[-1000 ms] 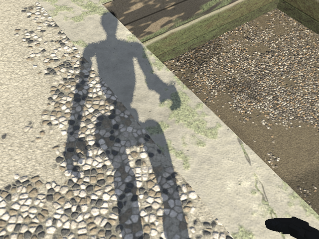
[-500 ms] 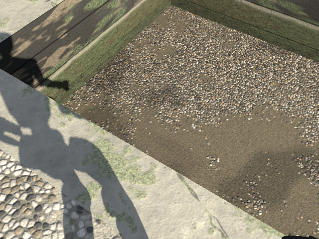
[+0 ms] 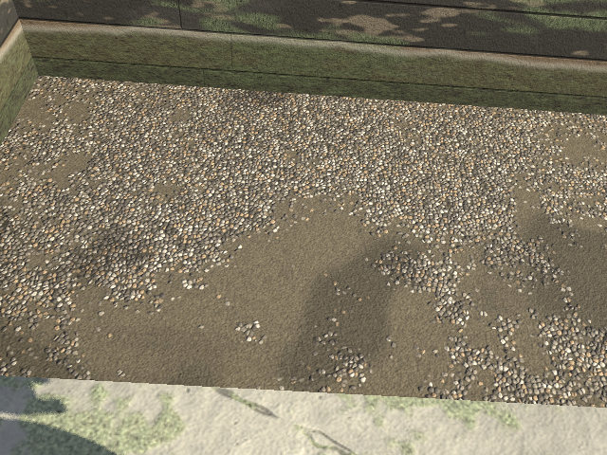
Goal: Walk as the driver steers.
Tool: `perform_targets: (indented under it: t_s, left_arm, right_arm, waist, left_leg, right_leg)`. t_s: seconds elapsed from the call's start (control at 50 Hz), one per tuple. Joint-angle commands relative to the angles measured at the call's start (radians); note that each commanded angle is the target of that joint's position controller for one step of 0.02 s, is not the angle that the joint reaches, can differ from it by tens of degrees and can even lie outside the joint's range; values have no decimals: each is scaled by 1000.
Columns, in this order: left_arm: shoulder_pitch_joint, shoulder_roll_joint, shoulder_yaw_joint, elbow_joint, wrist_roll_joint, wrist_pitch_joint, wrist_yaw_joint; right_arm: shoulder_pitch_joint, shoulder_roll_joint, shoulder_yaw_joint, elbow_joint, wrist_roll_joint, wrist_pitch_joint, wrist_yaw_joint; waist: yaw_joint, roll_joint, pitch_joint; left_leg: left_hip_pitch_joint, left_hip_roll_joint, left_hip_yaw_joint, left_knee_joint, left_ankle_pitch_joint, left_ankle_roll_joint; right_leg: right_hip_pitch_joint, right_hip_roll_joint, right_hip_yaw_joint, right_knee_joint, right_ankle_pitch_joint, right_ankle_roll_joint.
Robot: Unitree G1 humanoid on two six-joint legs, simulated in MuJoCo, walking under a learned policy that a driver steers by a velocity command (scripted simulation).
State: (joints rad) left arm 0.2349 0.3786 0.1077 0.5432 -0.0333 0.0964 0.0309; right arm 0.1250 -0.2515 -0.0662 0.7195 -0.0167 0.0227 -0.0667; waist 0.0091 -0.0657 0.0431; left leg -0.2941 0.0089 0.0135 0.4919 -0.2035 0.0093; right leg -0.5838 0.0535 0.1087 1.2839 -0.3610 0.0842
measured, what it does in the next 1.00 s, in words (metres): steps on the spot: right foot, then left foot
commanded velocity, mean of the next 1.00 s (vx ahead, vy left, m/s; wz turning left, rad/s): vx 0.02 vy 0.00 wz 0.00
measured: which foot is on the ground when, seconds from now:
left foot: down 0.00-0.24, up 0.26-0.56, down 0.58-0.88, up 0.90-1.00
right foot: up 0.00-0.22, down 0.24-0.62, up 0.64-0.88, down 0.90-1.00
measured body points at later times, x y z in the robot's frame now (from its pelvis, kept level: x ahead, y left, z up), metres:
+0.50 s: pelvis -0.03 -0.02 +0.00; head -0.02 -0.04 +0.45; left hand +0.19 +0.18 -0.09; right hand +0.00 -0.33 -0.12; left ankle -0.01 +0.13 -0.69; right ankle -0.05 -0.12 -0.74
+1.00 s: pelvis -0.07 -0.05 +0.00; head -0.05 -0.07 +0.45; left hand +0.04 +0.24 -0.08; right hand +0.10 -0.34 -0.10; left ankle -0.06 +0.11 -0.67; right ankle -0.06 -0.14 -0.74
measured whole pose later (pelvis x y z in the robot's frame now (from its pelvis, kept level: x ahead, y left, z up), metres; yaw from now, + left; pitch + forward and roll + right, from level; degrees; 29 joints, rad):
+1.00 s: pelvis -0.07 -0.05 +0.00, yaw +6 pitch +2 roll +1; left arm 0.22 0.26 0.09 0.69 0.02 0.00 0.03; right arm 0.20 -0.34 -0.11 0.68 0.04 0.06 -0.05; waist -0.01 0.04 0.00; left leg -0.55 -0.05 -0.14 1.04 -0.39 -0.03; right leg -0.25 0.03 -0.01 0.50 -0.27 -0.05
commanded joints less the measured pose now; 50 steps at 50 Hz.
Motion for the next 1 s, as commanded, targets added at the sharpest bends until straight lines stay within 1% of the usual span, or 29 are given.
perform_targets:
  t_s: [0.02,0.1,0.18,0.22,0.24,0.26,0.28,0.3,0.32,0.34,0.38,0.46,0.5,0.52,0.56,0.58,0.6,0.62,0.64,0.68,0.72,0.76,0.84,0.88,0.9,0.92,0.94,0.96,1.0]
  left_arm:
    - [-58,24,-5,-95,-6,-16,4]
    - [-87,-16,-25,-108,8,-27,-9]
    - [-13,-6,-17,-62,5,-39,-8]
    - [74,-17,-13,-17,10,-45,-14]
    - [98,2,-8,-2,21,-45,-11]
    - [100,119,18,-20,25,-43,0]
    - [81,134,12,-30,62,-55,-13]
    - [50,83,-8,-31,83,-69,-25]
    - [-10,46,-21,-17,78,-80,-26]
    - [-60,22,-28,-17,63,-82,-21]
    - [-106,-15,-45,-10,52,-87,-9]
    - [-85,-35,-47,27,51,-86,-1]
    - [-58,-19,-40,50,51,-81,-3]
    - [-67,-54,-52,67,55,-79,-4]
    - [-97,-43,-50,85,41,-80,0]
    - [-64,-15,-38,104,32,-81,8]
    - [-27,5,-26,105,39,-84,18]
    - [-4,1,-21,94,53,-84,24]
    - [-68,-6,-18,87,58,-80,35]
    - [-155,-52,-17,63,44,-78,44]
    - [-169,-65,-12,51,34,-73,36]
    - [-142,-68,-11,56,33,-74,26]
    - [-65,-76,-6,85,8,-102,-2]
    - [44,-44,14,125,11,-104,-10]
    - [67,31,33,123,27,-94,2]
    - [-8,103,39,92,81,-91,-5]
    - [-64,71,27,53,97,-105,-10]
    - [-125,23,12,37,76,-115,-8]
    - [-132,12,5,38,29,-132,15]
  right_arm:
    - [-6,-147,-30,-81,-10,7,-19]
    - [6,-199,-51,-82,-10,15,2]
    - [-9,-195,-50,-80,26,17,24]
    - [-25,-188,-47,-63,53,16,25]
    - [36,-153,-39,-32,57,13,29]
    - [58,-77,-15,-58,5,5,41]
    - [-38,-128,-31,-97,8,-4,32]
    - [-86,-172,-48,-90,32,1,24]
    - [-65,-156,-49,-73,41,11,21]
    - [-23,-146,-50,-38,32,20,14]
    - [29,-142,-52,-11,23,27,16]
    - [13,-74,-15,-10,27,19,27]
    - [9,-80,-9,-14,28,16,33]
    - [50,-87,-8,10,31,15,38]
    - [89,-101,-8,23,36,9,48]
    - [79,-130,-11,10,26,4,50]
    - [60,-207,-27,-11,17,0,48]
    - [42,-256,-43,-12,30,1,46]
    - [47,-247,-48,-20,36,2,43]
    - [86,-222,-44,-24,22,-3,24]
    - [117,-240,-53,-33,11,-28,14]
    - [68,-212,-56,-55,43,-23,6]
    - [1,-204,-70,-105,54,33,0]
    - [-19,-179,-64,-124,69,41,2]
    - [62,-102,-48,-114,49,45,8]
    - [108,-116,-58,-138,46,28,11]
    - [118,-207,-81,-120,50,22,12]
    - [101,-246,-95,-104,58,24,13]
    - [105,-204,-82,-85,50,27,20]
  waist:
    - [-37,226,-70]
    - [-55,223,-116]
    - [-29,252,-133]
    - [23,224,-141]
    - [20,133,-139]
    - [-23,-195,-160]
    - [34,-265,-169]
    - [50,-140,-132]
    - [13,-118,-88]
    - [-8,-84,-78]
    - [-37,-93,-90]
    - [-12,-74,-105]
    - [9,-88,-110]
    - [0,-83,-132]
    - [-31,-73,-97]
    - [-28,-44,-76]
    - [13,56,-68]
    - [54,217,-55]
    - [13,288,-28]
    - [-34,330,-23]
    - [-47,257,-59]
    - [-12,193,-88]
    - [7,256,-154]
    - [52,206,-165]
    - [13,-29,-176]
    - [-40,-262,-140]
    - [-48,-163,-103]
    - [-55,-94,-55]
    - [-39,-92,-33]
  left_leg:
    - [207,223,-151,-162,151,212]
    - [189,263,-91,-147,199,234]
    - [154,295,-79,-116,254,236]
    - [104,276,-44,-34,247,180]
    - [10,232,14,61,124,101]
    - [-238,117,126,361,-277,-18]
    - [-348,23,42,552,-466,-56]
    - [-335,42,-23,660,-426,-59]
    - [-341,46,-42,684,-360,-55]
    - [-337,50,-49,688,-302,-63]
    - [-264,35,-39,705,-199,-85]
    - [-164,43,-29,406,-167,-89]
    - [-94,38,-15,298,-214,-84]
    - [-42,49,-17,241,-202,-78]
    - [54,31,22,53,-17,-50]
    - [70,28,6,-16,116,-27]
    - [61,76,-76,21,328,7]
    - [9,122,-169,2,305,80]
    - [-54,174,-294,-91,190,151]
    - [29,256,-492,-180,164,251]
    - [140,298,-549,-162,279,287]
    - [175,238,-485,-124,274,222]
    - [83,135,-460,-99,215,151]
    - [-45,71,-444,-28,-21,86]
    - [-216,-45,-316,218,-308,17]
    - [-365,-133,-247,433,-453,-30]
    - [-393,-38,-227,621,-369,-40]
    - [-444,-3,-189,665,-249,-33]
    - [-540,33,-142,754,-99,-48]
  right_leg:
    - [-129,-76,-94,-56,9,38]
    - [26,-120,-126,-274,-79,17]
    - [186,-85,-171,-507,-79,-43]
    - [334,-48,-199,-774,101,-100]
    - [454,-57,-135,-884,239,-131]
    - [615,-326,216,-880,616,-221]
    - [484,-488,340,-919,698,-416]
    - [422,-433,272,-946,582,-422]
    - [393,-363,195,-938,488,-366]
    - [396,-311,141,-925,444,-320]
    - [364,-264,72,-905,544,-300]
    - [412,-239,49,-868,505,-297]
    - [405,-262,91,-862,488,-323]
    - [399,-275,93,-870,435,-326]
    - [341,-262,77,-860,325,-295]
    - [329,-237,63,-847,242,-255]
    - [314,-183,23,-782,123,-203]
    - [292,-87,-73,-732,19,-145]
    - [287,-21,-154,-624,11,-92]
    - [147,37,-110,-453,-122,-75]
    - [17,12,-5,-227,-273,-69]
    - [7,-15,15,-329,-194,-59]
    - [266,36,-40,-658,-2,-38]
    - [475,6,-56,-911,190,-60]
    - [602,-226,174,-973,187,-138]
    - [478,-452,471,-1029,273,-272]
    - [434,-467,475,-1082,8,-310]
    - [408,-396,366,-1096,-211,-269]
    - [471,-321,243,-1110,-276,-205]
Keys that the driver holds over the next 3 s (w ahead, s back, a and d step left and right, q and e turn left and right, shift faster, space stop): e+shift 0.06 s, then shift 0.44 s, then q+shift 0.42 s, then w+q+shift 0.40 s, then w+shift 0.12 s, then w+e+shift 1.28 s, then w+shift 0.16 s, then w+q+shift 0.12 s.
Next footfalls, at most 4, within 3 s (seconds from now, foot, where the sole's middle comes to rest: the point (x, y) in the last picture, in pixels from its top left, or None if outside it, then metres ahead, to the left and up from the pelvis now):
0.24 right None -0.01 -0.12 -0.77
0.58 left None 0.03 0.11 -0.77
0.90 right None -0.02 -0.14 -0.77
1.48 left None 0.11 0.20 -0.77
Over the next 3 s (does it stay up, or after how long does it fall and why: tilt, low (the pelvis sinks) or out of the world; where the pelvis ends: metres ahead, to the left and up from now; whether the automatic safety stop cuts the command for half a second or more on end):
stays up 0.30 0.25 -0.02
